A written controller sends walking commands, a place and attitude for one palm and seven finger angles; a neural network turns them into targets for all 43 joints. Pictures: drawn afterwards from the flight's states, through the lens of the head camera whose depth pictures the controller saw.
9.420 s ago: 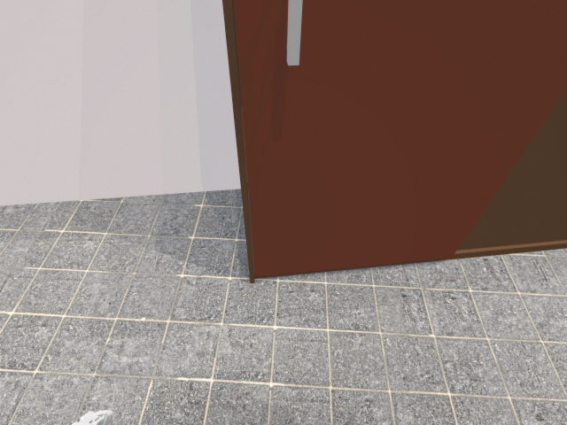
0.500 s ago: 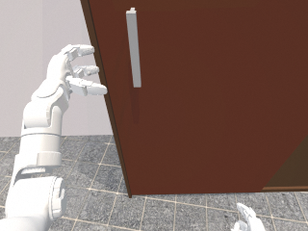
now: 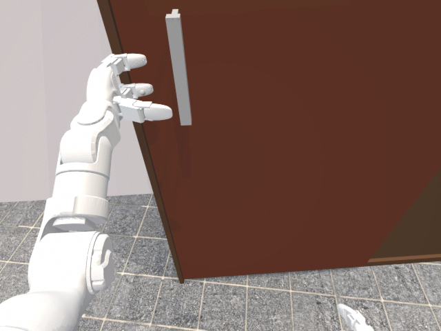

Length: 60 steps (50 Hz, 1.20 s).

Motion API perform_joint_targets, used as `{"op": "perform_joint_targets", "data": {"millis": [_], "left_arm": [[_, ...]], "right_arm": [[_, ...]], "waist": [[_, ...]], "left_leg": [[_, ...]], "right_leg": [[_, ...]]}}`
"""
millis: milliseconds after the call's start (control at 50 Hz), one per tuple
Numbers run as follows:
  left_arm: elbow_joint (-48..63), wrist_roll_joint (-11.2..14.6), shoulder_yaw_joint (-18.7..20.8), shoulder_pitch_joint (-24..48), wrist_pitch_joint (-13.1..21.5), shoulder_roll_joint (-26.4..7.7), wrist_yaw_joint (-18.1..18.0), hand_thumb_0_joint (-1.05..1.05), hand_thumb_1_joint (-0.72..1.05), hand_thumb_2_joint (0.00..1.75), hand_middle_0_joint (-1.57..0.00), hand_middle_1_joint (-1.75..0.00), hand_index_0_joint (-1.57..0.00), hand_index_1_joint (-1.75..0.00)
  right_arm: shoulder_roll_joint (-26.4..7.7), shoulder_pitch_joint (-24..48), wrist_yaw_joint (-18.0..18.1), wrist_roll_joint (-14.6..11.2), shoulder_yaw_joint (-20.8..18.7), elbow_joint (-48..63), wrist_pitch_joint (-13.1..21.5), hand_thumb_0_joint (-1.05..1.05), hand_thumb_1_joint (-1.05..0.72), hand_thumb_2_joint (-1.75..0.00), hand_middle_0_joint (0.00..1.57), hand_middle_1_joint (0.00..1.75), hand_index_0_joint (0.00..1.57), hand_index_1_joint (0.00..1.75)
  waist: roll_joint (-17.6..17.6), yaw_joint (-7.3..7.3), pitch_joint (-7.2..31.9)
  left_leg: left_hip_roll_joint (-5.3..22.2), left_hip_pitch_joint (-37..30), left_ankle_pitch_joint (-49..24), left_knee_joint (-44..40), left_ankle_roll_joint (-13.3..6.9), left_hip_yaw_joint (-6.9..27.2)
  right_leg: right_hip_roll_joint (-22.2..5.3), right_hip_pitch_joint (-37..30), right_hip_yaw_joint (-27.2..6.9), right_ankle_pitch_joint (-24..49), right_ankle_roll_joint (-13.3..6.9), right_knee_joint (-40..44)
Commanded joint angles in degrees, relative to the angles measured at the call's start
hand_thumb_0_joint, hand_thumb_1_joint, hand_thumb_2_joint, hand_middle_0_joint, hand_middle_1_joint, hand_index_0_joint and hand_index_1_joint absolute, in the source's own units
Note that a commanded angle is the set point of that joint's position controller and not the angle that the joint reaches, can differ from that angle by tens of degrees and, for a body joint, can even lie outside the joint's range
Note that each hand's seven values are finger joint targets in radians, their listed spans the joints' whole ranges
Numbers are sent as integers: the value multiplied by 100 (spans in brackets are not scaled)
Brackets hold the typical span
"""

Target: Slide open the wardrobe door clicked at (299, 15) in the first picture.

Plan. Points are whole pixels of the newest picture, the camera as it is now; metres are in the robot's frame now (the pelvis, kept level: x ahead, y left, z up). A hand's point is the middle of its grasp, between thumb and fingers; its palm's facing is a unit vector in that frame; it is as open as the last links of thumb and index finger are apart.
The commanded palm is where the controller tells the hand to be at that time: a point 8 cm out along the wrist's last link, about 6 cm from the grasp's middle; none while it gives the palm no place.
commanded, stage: move the hooked fingers beside the handle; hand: left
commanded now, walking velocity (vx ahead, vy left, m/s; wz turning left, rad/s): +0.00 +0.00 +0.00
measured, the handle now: (181, 71) +0.51 +0.09 +0.26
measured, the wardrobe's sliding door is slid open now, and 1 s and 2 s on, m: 0.00 0.00 0.00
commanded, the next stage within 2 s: feel for the door with the fingertips in 0.72 s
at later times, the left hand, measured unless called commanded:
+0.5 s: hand (141, 93) +0.43 +0.15 +0.26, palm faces +0.13 -0.99 +0.01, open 14.0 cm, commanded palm +0.41 +0.21 +0.25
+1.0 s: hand (145, 96) +0.42 +0.14 +0.26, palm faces +0.11 -0.99 +0.01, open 14.0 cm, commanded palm +0.40 +0.19 +0.25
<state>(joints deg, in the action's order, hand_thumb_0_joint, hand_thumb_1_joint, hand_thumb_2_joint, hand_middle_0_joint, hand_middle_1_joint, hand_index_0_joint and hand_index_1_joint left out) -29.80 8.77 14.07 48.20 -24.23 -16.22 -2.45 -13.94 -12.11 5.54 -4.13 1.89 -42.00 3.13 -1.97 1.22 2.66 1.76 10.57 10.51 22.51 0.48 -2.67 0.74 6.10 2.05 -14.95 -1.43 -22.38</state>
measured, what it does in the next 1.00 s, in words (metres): stands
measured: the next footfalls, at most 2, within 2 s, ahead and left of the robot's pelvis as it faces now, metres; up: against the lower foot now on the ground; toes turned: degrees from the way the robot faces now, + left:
none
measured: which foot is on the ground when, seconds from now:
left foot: down 0.00-1.00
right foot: down 0.00-1.00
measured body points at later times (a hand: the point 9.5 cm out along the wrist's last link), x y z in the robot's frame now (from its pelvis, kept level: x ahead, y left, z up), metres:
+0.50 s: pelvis -0.01 +0.00 +0.00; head -0.03 -0.01 +0.45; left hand +0.42 +0.21 +0.26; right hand +0.15 -0.25 -0.10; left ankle +0.02 +0.13 -0.74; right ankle -0.03 -0.10 -0.74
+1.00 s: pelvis +0.00 +0.00 +0.00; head -0.03 -0.01 +0.45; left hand +0.41 +0.20 +0.26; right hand +0.15 -0.25 -0.10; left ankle +0.02 +0.13 -0.74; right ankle -0.03 -0.10 -0.74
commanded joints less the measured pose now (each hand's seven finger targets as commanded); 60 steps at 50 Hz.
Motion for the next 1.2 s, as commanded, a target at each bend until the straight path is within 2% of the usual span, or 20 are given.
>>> {"op": "perform_joint_targets", "data": {"millis": [0,80,140,180,280,360,380,440,560,620,660,740,800,840,900,960,1020,1060,1120,1180], "left_arm": [[1417,4,142,2738,438,-1176,68,0,-50,30,-30,-120,-30,-120],[1685,62,157,2738,356,-1211,112,0,-50,30,-30,-120,-30,-120],[1814,94,-120,2858,290,-858,81,0,-50,30,-30,-120,-30,-120],[1665,103,-17,3033,266,-1053,56,0,-50,30,-30,-120,-30,-120],[1442,49,-63,3335,342,-1071,-2,0,-50,30,-30,-120,-30,-120],[795,71,8,3283,419,-1125,15,0,-50,30,-30,-120,-30,-120],[730,54,118,3366,459,-1305,29,0,-50,30,-30,-120,-30,-120],[401,2,35,3503,554,-1209,55,0,-50,30,-30,-120,-30,-120],[828,58,-67,3357,796,-1022,105,0,-50,30,-30,-120,-30,-120],[874,89,178,3038,653,-1184,104,0,-50,30,-30,-120,-30,-120],[1002,54,296,2816,582,-1301,61,0,-50,30,-30,-120,-30,-120],[1695,8,201,2744,496,-1157,-15,0,-50,30,-30,-120,-30,-120],[1478,38,87,2821,362,-1108,5,0,-50,30,-30,-120,-30,-120],[1503,38,-164,3095,310,-859,12,0,-50,30,-30,-120,-30,-120],[1838,52,-365,3526,383,-612,-62,0,-50,30,-30,-120,-30,-120],[1518,141,-194,3138,344,-617,-119,0,-50,30,-30,-120,-30,-120],[1274,101,-318,3057,223,-363,-198,0,-50,30,-30,-120,-30,-120],[1133,53,-153,2963,182,-546,-287,0,-50,30,-30,-120,-30,-120],[1187,3,-288,3283,186,-312,-430,0,-50,30,-30,-120,-30,-120],[1128,-21,-73,3444,302,-664,-499,0,-50,30,-30,-120,-30,-120]], "right_arm": [[-777,668,73,-1,-252,877,261,0,-90,-90,20,30,20,30],[-794,729,73,-25,-258,899,256,0,-90,-90,20,30,20,30],[-738,778,80,-44,-232,871,284,0,-90,-90,20,30,20,30],[-789,764,99,-29,-231,797,299,0,-90,-90,20,30,20,30],[-768,749,106,-1,-208,743,313,0,-90,-90,20,30,20,30],[-821,638,119,24,-209,669,319,0,-90,-90,20,30,20,30],[-817,639,123,23,-213,686,327,0,-90,-90,20,30,20,30],[-790,543,127,23,-210,670,343,0,-90,-90,20,30,20,30],[-795,475,72,5,-264,787,396,0,-90,-90,20,30,20,30],[-792,500,74,-7,-270,787,367,0,-90,-90,20,30,20,30],[-825,530,59,0,-268,830,320,0,-90,-90,20,30,20,30],[-757,654,41,-14,-263,916,295,0,-90,-90,20,30,20,30],[-783,669,72,-28,-245,838,267,0,-90,-90,20,30,20,30],[-743,705,88,-34,-224,811,294,0,-90,-90,20,30,20,30],[-706,739,87,-6,-224,797,355,0,-90,-90,20,30,20,30],[-745,728,69,20,-230,749,357,0,-90,-90,20,30,20,30],[-683,776,47,15,-193,729,319,0,-90,-90,20,30,20,30],[-743,767,36,44,-210,722,257,0,-90,-90,20,30,20,30],[-655,803,26,55,-188,743,246,0,-90,-90,20,30,20,30],[-703,774,41,92,-195,732,226,0,-90,-90,20,30,20,30]], "waist": [[388,-137,1637],[287,-152,1612],[254,-66,1497],[316,-46,1384],[138,-18,1423],[482,-13,1257],[445,-29,1321],[423,31,1285],[247,-45,1790],[486,-114,1715],[380,-204,1694],[294,-188,1728],[413,-91,1339],[236,-6,1234],[-126,30,1608],[303,-67,1634],[382,-66,1431],[469,-137,1434],[569,-51,1356],[604,-86,1398]], "left_leg": [[-161,-1063,-1608,2,-262,83],[-161,-1111,-1556,-6,-262,103],[-176,-1174,-1394,19,-259,117],[-168,-1099,-1198,-17,-267,143],[-193,-1081,-1117,-18,-258,150],[-189,-924,-924,-48,-258,181],[-182,-877,-884,-59,-257,180],[-188,-832,-868,-31,-257,147],[-182,-1135,-1397,36,-256,196],[-170,-1018,-1411,18,-268,153],[-181,-976,-1486,-15,-261,140],[-171,-1095,-1643,22,-267,106],[-153,-999,-1294,-21,-266,132],[-161,-1059,-1140,-7,-262,151],[-172,-1330,-1324,57,-246,193],[-177,-1251,-1404,42,-240,224],[-181,-1121,-1327,14,-229,186],[-178,-1049,-1356,-24,-224,181],[-169,-1031,-1247,-6,-235,161],[-166,-937,-1144,-51,-246,158]], "right_leg": [[19,-54,-55,2216,109,269],[34,-21,-45,2094,99,305],[68,189,-30,1869,105,355],[50,267,-59,1613,115,418],[20,285,-90,1464,98,431],[28,353,-75,1275,117,466],[1,344,-98,1247,119,463],[-5,408,-114,1296,129,455],[53,111,-52,1814,72,316],[50,71,-49,1950,98,311],[46,-50,-31,1978,89,300],[66,-60,-33,2167,83,273],[77,200,-27,1712,107,384],[88,397,-37,1472,95,430],[84,361,-44,1554,46,378],[100,232,-2,1673,60,345],[70,301,-1,1677,78,346],[56,172,-1,1671,75,345],[50,303,-11,1598,100,353],[3,220,-72,1506,116,390]]}}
